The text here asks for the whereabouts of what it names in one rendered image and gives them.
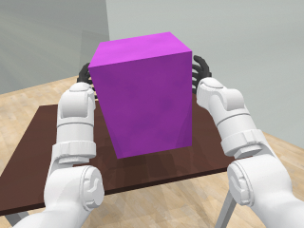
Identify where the robot right forearm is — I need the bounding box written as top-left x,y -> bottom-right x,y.
196,77 -> 293,192

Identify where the robot left upper arm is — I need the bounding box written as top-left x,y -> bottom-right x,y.
12,165 -> 105,228

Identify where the carton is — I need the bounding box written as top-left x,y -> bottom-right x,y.
88,31 -> 193,159

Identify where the left robot hand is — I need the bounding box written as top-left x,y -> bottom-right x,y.
76,63 -> 98,100

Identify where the robot right upper arm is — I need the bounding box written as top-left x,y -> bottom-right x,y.
227,154 -> 304,228

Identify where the right robot hand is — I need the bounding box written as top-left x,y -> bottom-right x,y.
192,55 -> 212,95

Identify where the table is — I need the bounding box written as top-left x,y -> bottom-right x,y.
0,93 -> 253,228

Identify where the robot left forearm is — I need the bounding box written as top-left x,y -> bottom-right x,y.
44,82 -> 96,205

